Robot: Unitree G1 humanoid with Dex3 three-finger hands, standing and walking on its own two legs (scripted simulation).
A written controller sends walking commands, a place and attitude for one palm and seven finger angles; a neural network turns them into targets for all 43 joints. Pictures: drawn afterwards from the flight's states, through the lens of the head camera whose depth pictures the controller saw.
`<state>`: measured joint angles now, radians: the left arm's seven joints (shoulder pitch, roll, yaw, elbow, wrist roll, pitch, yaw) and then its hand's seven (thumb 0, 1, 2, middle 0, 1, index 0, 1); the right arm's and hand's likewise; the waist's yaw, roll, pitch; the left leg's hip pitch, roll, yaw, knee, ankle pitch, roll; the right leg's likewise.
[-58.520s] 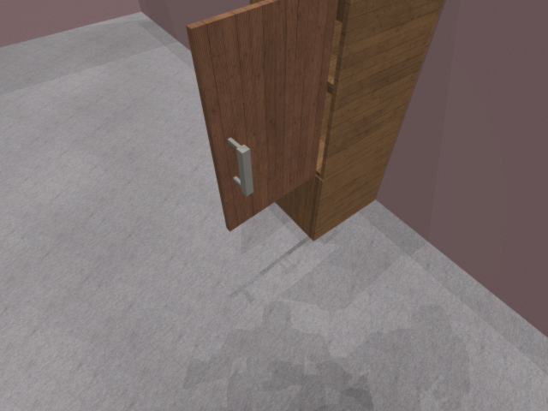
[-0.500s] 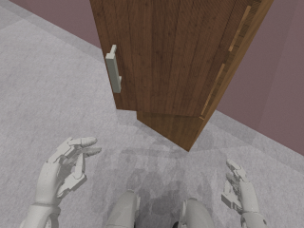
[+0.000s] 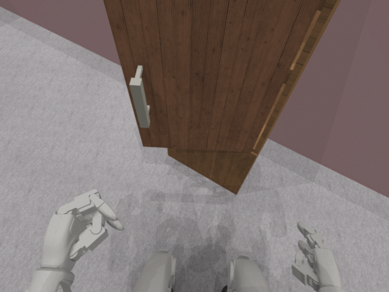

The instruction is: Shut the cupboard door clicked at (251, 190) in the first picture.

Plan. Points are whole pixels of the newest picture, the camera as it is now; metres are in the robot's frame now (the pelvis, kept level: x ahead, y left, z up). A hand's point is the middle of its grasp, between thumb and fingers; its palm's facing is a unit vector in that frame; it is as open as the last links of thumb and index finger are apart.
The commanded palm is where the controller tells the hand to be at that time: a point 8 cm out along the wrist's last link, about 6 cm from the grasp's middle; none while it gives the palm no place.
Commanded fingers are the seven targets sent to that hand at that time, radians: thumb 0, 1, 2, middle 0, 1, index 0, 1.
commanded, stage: raise the hand and make a fist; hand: left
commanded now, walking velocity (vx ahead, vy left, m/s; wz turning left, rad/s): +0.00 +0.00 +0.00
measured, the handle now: (142, 98) +0.52 +0.17 +0.04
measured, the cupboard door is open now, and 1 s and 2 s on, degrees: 30 30 30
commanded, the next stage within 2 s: bring the fist close to the handle in 0.84 s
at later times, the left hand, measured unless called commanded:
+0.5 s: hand (109, 220) +0.23 +0.17 +0.05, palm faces +0.01 -1.00 -0.05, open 3.1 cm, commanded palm +0.21 +0.22 +0.05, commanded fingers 0.00 0.90 0.90 -1.30 -1.50 -1.30 -1.50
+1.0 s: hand (109, 224) +0.23 +0.17 +0.05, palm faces +0.02 -1.00 -0.05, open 3.1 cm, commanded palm +0.22 +0.22 +0.05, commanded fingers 0.00 0.90 0.90 -1.30 -1.50 -1.30 -1.50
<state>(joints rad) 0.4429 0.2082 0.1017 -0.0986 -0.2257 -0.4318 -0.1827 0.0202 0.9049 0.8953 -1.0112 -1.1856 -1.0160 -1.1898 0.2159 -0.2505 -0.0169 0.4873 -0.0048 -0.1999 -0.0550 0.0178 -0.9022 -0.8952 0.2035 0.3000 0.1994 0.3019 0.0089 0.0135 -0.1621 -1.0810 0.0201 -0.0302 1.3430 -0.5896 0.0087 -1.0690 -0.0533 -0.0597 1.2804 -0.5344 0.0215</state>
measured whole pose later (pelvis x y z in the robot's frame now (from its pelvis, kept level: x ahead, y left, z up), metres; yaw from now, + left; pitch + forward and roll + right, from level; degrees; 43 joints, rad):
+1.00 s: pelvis +0.00 -0.02 +0.00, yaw +0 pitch +19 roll -2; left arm 0.38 0.22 0.15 -0.03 -0.27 -0.44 -0.25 0.02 0.90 0.90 -1.30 -1.50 -1.30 -1.50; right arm 0.22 -0.24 0.00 0.47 0.00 -0.15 -0.06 0.02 -0.90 -0.90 0.20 0.30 0.20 0.30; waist 0.01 0.03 -0.18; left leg -1.08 0.03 -0.05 1.34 -0.60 -0.02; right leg -1.07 -0.04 -0.07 1.30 -0.55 0.00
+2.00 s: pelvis +0.00 -0.01 +0.01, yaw +0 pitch +22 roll -1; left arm -0.49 0.22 0.22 0.76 -0.13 -0.48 -0.10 0.02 0.90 0.90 -1.30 -1.50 -1.30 -1.50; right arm 0.26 -0.25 0.00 0.61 -0.02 -0.06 -0.03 0.01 -0.90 -0.89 0.20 0.30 0.20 0.30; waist -0.07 0.03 -0.16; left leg -1.11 0.03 -0.01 1.27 -0.55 -0.01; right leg -1.12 -0.04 -0.04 1.24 -0.51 0.00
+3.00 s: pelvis +0.00 -0.01 +0.00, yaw -1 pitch +25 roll -2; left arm -0.80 0.37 0.31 1.08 -0.12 -0.50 -0.25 0.02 0.90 0.90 -1.31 -1.50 -1.30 -1.50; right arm 0.32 -0.27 0.01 0.64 -0.02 0.00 -0.01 0.01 -0.90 -0.89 0.20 0.30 0.20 0.30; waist -0.14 0.04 -0.14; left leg -1.20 0.03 -0.02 1.31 -0.55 0.00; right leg -1.21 -0.03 -0.04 1.27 -0.50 0.01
